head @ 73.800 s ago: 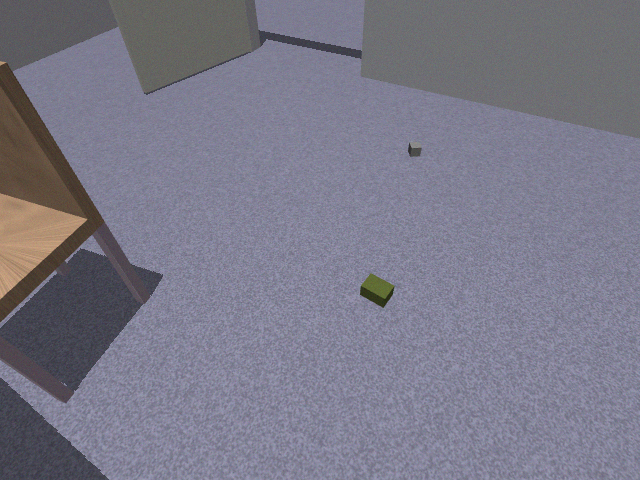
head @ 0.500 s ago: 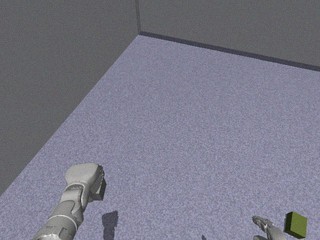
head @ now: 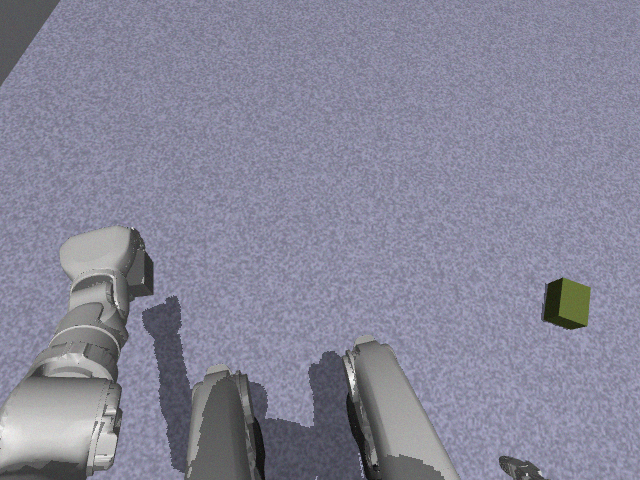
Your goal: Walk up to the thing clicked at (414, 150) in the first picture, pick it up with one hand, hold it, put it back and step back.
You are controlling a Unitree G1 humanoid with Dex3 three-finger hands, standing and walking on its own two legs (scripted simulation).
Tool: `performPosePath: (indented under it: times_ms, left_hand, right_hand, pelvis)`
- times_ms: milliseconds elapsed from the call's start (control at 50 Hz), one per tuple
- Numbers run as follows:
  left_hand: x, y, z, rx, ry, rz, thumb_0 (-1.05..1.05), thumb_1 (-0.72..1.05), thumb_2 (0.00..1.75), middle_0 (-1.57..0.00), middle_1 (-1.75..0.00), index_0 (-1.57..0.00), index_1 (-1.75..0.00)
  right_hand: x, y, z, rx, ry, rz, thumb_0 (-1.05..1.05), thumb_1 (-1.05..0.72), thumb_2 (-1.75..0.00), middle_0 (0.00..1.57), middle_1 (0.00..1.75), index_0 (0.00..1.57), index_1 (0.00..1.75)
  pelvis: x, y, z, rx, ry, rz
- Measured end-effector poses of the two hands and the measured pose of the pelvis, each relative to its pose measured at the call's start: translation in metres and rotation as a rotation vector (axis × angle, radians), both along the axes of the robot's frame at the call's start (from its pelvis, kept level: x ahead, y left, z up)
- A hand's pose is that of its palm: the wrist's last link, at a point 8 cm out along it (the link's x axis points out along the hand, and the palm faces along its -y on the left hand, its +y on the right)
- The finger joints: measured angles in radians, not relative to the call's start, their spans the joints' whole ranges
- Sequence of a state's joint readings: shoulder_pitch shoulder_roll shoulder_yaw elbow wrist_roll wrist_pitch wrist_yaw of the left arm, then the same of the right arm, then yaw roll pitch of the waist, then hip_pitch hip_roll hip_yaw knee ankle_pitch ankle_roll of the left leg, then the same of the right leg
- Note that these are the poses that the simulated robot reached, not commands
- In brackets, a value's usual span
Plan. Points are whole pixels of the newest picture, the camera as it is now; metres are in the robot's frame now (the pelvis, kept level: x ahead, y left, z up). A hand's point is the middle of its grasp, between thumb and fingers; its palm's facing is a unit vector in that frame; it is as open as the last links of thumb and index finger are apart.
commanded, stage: crouch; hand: left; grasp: from above
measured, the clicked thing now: (130, 274) +0.45 +0.23 -0.18
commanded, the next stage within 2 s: lower in 1.08 s
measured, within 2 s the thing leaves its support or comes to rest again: neither
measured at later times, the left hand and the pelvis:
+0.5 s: hand (148, 282) +0.47 +0.24 -0.29, palm faces -0.44 -0.05 -0.89, open 8.0 cm; pelvis +0.00 -0.01 -0.12, yaw -2 degrees
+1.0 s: hand (159, 285) +0.48 +0.24 -0.35, palm faces -0.45 -0.06 -0.89, open 7.9 cm; pelvis -0.02 -0.01 -0.19, yaw -4 degrees
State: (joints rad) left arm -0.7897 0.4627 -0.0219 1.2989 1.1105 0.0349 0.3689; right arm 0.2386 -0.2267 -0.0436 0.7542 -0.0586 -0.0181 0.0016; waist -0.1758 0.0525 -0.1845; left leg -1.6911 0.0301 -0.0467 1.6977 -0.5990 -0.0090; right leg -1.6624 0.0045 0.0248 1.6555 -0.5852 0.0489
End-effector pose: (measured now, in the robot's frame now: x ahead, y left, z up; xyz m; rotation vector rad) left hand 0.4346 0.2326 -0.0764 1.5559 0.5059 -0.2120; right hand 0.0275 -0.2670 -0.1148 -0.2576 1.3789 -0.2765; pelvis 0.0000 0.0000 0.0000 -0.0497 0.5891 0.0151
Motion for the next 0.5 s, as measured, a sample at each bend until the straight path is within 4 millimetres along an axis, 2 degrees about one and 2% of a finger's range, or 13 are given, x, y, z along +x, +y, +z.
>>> performPosePath:
  times_ms: [120,240,380,500]
  left_hand:
    - [0.005,0.001,-0.054,-0.032,0.032,-0.011,0.07,0.42,0.02,-1.19,-0.18,-0.92,-0.10]
    - [0.018,0.003,-0.097,-0.044,0.006,-0.029,0.06,0.41,0.03,-1.17,-0.17,-0.93,-0.10]
    - [0.033,0.006,-0.131,-0.037,-0.007,-0.018,0.07,0.41,0.05,-1.17,-0.17,-0.93,-0.09]
    - [0.038,0.007,-0.153,-0.037,0.005,-0.010,0.08,0.41,0.04,-1.19,-0.15,-0.93,-0.08]
  right_hand:
    - [0.001,0.005,-0.042,0.019,0.011,0.035,0.01,-0.88,-0.89,0.21,0.30,0.20,0.30]
    - [0.012,-0.003,-0.071,0.003,0.018,0.092,0.01,-0.89,-0.89,0.21,0.30,0.20,0.30]
    - [0.021,-0.015,-0.090,-0.020,0.021,0.136,0.01,-0.89,-0.89,0.21,0.30,0.20,0.30]
    - [0.016,-0.019,-0.104,-0.013,0.046,0.142,0.00,-0.89,-0.90,0.20,0.30,0.20,0.30]
  pelvis:
    - [-0.004,-0.002,-0.042,-0.008,0.045,0.002]
    - [-0.004,-0.005,-0.075,-0.018,0.072,0.003]
    - [-0.002,-0.006,-0.103,-0.029,0.085,0.001]
    - [-0.002,-0.006,-0.120,-0.034,0.085,-0.005]
